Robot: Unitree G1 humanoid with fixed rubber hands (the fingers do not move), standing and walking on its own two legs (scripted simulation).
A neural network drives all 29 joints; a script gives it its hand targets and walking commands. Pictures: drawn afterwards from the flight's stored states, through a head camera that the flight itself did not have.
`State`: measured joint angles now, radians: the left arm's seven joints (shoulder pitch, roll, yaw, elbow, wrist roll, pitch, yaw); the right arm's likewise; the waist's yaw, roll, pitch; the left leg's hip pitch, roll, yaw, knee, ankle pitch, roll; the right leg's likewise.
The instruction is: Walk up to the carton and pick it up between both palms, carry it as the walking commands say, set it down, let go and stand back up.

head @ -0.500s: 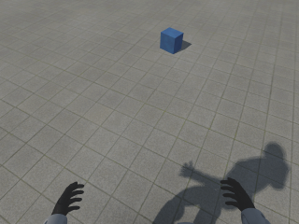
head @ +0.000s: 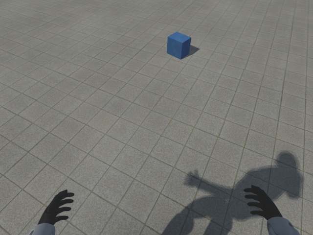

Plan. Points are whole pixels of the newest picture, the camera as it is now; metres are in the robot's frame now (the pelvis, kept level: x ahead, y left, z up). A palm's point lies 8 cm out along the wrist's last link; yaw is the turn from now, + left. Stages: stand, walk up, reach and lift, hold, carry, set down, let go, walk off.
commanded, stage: stand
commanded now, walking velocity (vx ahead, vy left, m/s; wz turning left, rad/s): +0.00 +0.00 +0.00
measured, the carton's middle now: (178, 45) +2.08 -0.30 -0.66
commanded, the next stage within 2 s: walk up in 1.18 s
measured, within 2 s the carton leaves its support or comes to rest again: neither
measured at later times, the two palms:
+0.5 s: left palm (42, 232) +0.14 +0.29 -0.07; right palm (278, 226) +0.14 -0.29 -0.07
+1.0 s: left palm out of the picture +0.11 +0.30 -0.08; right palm out of the picture +0.11 -0.30 -0.08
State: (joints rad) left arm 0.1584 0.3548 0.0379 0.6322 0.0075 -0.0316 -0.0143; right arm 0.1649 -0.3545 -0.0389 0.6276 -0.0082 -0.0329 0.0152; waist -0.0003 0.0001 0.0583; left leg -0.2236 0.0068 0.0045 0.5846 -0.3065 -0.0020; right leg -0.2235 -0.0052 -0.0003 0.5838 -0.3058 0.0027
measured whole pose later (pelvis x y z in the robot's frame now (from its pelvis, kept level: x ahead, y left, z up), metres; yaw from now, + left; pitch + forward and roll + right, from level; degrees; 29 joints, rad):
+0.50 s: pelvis +0.00 +0.00 +0.01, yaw +0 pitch -3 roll +0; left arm 0.15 0.38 0.02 0.75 0.00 -0.03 -0.01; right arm 0.16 -0.38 -0.02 0.74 0.00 -0.03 0.01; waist 0.00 0.00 0.06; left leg -0.18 0.01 0.00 0.49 -0.26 0.00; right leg -0.18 0.00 0.00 0.49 -0.25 0.00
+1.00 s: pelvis +0.00 +0.00 +0.01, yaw +0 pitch -3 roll +0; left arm 0.13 0.39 0.01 0.90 0.00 -0.03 0.00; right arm 0.14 -0.39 -0.01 0.89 0.00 -0.03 0.00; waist 0.00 0.00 0.06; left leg -0.14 0.01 0.00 0.40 -0.21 0.00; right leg -0.14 -0.01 0.00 0.40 -0.21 0.00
